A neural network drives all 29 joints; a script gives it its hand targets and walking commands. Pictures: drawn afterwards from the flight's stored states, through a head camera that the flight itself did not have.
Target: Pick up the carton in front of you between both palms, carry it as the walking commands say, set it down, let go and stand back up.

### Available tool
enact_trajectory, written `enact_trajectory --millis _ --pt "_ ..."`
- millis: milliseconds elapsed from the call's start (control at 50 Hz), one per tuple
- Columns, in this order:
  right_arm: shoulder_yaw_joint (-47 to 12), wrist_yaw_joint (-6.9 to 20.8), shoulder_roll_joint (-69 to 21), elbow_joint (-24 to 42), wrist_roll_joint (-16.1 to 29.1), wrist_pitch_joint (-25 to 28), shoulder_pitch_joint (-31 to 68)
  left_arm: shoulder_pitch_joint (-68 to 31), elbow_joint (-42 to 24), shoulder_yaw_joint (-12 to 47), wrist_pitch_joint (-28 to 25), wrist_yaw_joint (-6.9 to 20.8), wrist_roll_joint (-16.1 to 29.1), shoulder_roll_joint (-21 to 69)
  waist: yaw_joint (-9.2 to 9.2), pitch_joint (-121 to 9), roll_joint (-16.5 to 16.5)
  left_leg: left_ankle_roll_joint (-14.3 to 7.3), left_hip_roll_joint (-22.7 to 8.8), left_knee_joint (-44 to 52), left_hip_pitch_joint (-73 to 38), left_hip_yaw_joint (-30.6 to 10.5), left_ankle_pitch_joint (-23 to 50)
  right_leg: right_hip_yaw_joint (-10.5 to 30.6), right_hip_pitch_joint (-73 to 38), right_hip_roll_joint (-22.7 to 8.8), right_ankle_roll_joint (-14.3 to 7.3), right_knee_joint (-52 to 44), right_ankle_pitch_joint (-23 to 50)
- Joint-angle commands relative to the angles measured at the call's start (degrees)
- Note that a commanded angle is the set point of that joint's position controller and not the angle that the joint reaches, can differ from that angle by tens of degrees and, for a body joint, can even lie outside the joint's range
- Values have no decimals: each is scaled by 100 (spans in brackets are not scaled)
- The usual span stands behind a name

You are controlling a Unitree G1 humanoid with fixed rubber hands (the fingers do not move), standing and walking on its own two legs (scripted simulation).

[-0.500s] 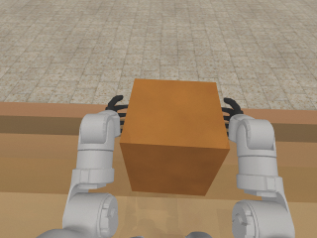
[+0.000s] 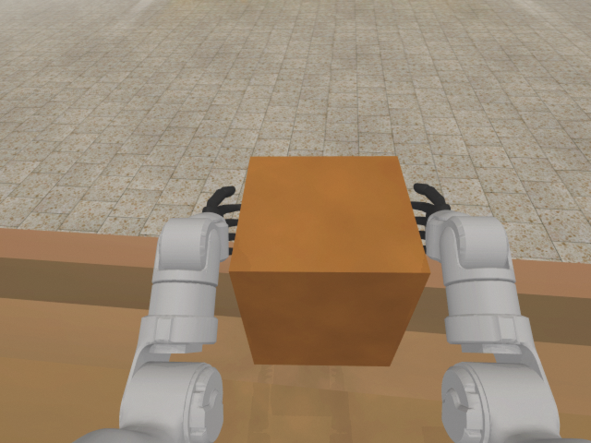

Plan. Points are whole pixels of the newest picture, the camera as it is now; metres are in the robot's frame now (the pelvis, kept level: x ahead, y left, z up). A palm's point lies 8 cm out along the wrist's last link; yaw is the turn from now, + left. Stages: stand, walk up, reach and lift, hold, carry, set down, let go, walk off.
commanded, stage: carry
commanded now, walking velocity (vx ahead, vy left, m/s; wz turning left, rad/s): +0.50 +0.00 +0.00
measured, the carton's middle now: (322, 265) +0.35 +0.01 +0.05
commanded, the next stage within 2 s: none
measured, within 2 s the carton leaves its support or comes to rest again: neither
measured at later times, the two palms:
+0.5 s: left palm (271, 157) +0.68 +0.14 +0.00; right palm (406, 166) +0.67 -0.16 +0.00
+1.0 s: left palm (283, 129) +1.01 +0.15 -0.13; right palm (379, 124) +1.04 -0.15 -0.12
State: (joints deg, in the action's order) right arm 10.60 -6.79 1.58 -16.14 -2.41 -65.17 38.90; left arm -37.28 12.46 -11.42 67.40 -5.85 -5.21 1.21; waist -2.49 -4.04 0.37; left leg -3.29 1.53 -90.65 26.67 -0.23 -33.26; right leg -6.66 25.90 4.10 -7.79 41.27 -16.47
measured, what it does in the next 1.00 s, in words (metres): goes down: left foot 0.11 m lower, then right foot 0.11 m lower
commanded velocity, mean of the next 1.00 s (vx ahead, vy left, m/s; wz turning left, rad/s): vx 0.41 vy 0.00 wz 0.00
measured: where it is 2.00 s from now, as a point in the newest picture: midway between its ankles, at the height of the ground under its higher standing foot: (319, 244)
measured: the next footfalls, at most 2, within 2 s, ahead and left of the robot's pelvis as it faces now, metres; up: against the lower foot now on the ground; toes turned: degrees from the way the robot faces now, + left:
left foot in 0.38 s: +0.42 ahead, +0.04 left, -0.11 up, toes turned +0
right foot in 0.84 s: +0.72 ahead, -0.07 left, -0.22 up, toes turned -2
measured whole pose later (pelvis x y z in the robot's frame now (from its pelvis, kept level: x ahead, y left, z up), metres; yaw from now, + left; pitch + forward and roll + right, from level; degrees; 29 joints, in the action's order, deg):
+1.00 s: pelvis +0.68 -0.03 -0.22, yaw +0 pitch +2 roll +0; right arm 12.0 -7.5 -0.6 -10.3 -3.0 -65.0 34.5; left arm -33.4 8.7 -9.0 66.4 -8.1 -1.4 0.4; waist -4.7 -1.7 -0.6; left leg -1.9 0.3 -76.1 39.3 -2.6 -26.2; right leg -5.2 23.9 5.5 -7.5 44.8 -23.8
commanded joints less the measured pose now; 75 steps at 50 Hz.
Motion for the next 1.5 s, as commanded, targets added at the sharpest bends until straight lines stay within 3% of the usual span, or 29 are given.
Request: enact_trajectory --millis 0,140,260,300,320,340,360,380,400,440,460,580,640,740,800,820,840,880,900,920,1120,1180,1220,1240,1260,1300,1320,1400,1480 --pt "-3035 1164 -6414 1236 2120 -54 4116 -4776 -1150 3553 -193 1341 2912 6347 48 -1945 -180 122 -363 502 2358 -589 972 3914 -2584 -2301 -835 -1127 817" --pt "-3472 1070 -6729 1560 2024 206 3400 -4170 -1503 4022 -453 1337 3174 6796 -177 -2362 -514 32 -419 2094 2511 -88 2269 2393 -3058 -1540 -413 -281 3620" --pt "-3831 1054 -6425 1891 1905 332 2977 -3497 -1732 4222 -631 1328 3042 6481 -679 -1910 -442 42 243 5922 1069 703 5063 1266 -2661 -522 -96 622 2769" --pt "-3845 1022 -6067 2080 1829 287 2982 -3358 -1740 4258 -631 1326 3071 6289 -589 -1729 -709 -103 226 6434 286 736 5432 1107 -2316 -475 -11 1049 2356" --pt "-3790 1014 -5929 1987 1744 247 2879 -3274 -1664 4299 -605 1330 3057 6183 -100 -2139 -820 -225 311 5702 -884 939 5945 845 -1809 -578 89 1749 2911" --pt "-3672 1020 -5685 1911 1681 212 2643 -3271 -1598 4310 -578 1330 3043 6092 527 -2406 -812 -378 235 5790 -1849 782 5371 660 -1387 -742 286 2696 3885" --pt "-3604 1028 -5499 1828 1620 188 2460 -3387 -1590 4279 -525 1322 3017 5917 1378 -2493 178 -608 -25 6203 -3025 477 4854 392 -489 -581 565 4526 3653" --pt "-3513 1069 -5344 1645 1614 130 2490 -3475 -1459 4187 -458 1307 2905 5929 1206 -2108 1229 -773 -804 5488 -3850 -333 6606 89 1112 103 664 6026 -1728" --pt "-3437 1099 -5312 1235 1739 77 2339 -3298 -1314 3998 -328 1251 2762 5649 724 -2581 1307 -1377 -1618 5170 -4830 -2223 6541 750 2241 145 639 6174 -2323" --pt "-3730 1227 -5789 1414 2176 54 3047 -3344 -1346 3661 -268 1117 2487 5411 712 -2658 301 -2013 -2062 5794 -4164 -3727 2727 1316 2987 -364 541 5402 -1912" --pt "-3918 1313 -6068 1579 2497 43 3485 -3438 -1321 3541 -272 1059 2347 5398 544 -2218 -465 -1649 -1883 5846 -3366 -3322 2495 1322 2839 -525 566 4603 -1205" --pt "-4053 1500 -6952 1487 3076 272 4052 -3431 -1165 3399 -467 989 1981 5773 558 -1984 318 -1166 -1318 5540 -2086 -2165 5012 841 2114 -673 607 3030 511" --pt "-4014 1511 -6956 1507 3092 351 3891 -3422 -1273 3529 -529 928 1990 5860 917 -1972 182 -714 -358 4717 -2480 -1202 4207 450 2107 -370 522 901 2460" --pt "-3888 1486 -6625 1564 3012 350 3407 -3396 -1592 3662 -447 813 1939 5560 1031 -1659 561 -592 -102 4182 -1954 -677 3768 -5 410 -30 471 -1251 3635" --pt "-3816 1477 -6422 1251 2763 279 3087 -3039 -1393 3618 -353 834 1888 5318 -369 -2423 276 -160 -404 1700 -824 -26 5742 8 -2532 -127 139 -1253 3383" --pt "-3759 1471 -6318 1244 2703 257 3302 -2990 -1350 3540 -320 901 1912 5224 -733 -2029 -565 77 66 -318 137 228 2985 555 -2931 -675 -187 -1772 3512" --pt "-3659 1444 -6238 1098 2585 156 3261 -3000 -1092 3481 -277 948 1970 5101 -221 -2352 -1251 349 395 -1213 2171 -12 -737 2109 -4781 -1954 -747 -149 5941" --pt "-3350 1305 -5940 1003 2276 17 3077 -3287 -1022 3701 -239 1036 2408 5398 -282 -2699 -883 149 -12 -504 3239 -464 -167 3592 -4785 -2355 -1310 -436 2541" --pt "-3287 1248 -5911 1048 2158 15 3074 -3575 -1188 3835 -225 1114 2655 5692 -107 -2278 170 104 -168 517 2853 -562 642 3363 -3651 -1981 -979 -794 1686" --pt "-3172 1223 -5963 1150 2032 25 3235 -4018 -1278 3971 -283 1166 2849 5990 -95 -2236 -524 98 -230 652 2797 -531 564 3741 -3277 -2192 -1176 -659 1942" --pt "-3534 1056 -6256 1643 1847 322 3162 -3948 -1519 4165 -631 1316 3341 6626 -579 -1749 -480 129 246 5650 511 727 4971 1288 -1724 -510 -202 449 1895" --pt "-3583 985 -5954 1761 1790 242 3088 -3520 -1405 4113 -603 1302 3231 6358 -76 -2133 -1001 -74 346 5815 -1358 988 6148 735 -1247 -467 73 1748 1905" --pt "-3516 1010 -5671 1632 1733 188 2691 -3434 -1272 4087 -543 1297 3109 6127 1119 -2543 114 -359 -25 6503 -3265 642 5194 448 -322 -481 492 4186 2323" --pt "-3439 1059 -5532 1496 1741 123 2729 -3437 -1100 4024 -510 1277 2960 6098 939 -2205 680 -444 -735 5895 -3833 -154 6308 230 793 2 600 5468 -1698" --pt "-3394 1098 -5447 1202 1852 81 2753 -3379 -926 3718 -391 1220 2780 5840 473 -2743 1232 -1150 -1952 4759 -5430 -1944 7921 919 2320 21 741 6153 -2441" --pt "-3630 1199 -5864 1265 2249 112 3075 -3350 -1017 3516 -307 1088 2476 5602 721 -2926 703 -1869 -2114 5528 -4466 -3653 2773 1246 2931 -401 439 5304 -2097" --pt "-3784 1268 -6187 1449 2501 109 3523 -3492 -1052 3439 -335 1038 2361 5635 606 -2408 -273 -1417 -1716 5765 -3566 -3215 2478 1181 2728 -478 462 4687 -1401" --pt "-4011 1361 -6788 1730 2948 291 4057 -3498 -1272 3424 -477 991 2191 5842 507 -2044 60 -1377 -1541 5897 -2037 -2798 2750 1010 1984 -579 584 2794 -1238" --pt "-4128 1407 -6933 1817 3003 444 3722 -3362 -1527 3747 -659 925 2147 6010 746 -2312 144 -876 -855 4917 -2882 -1605 4353 816 2472 -620 529 1927 1459"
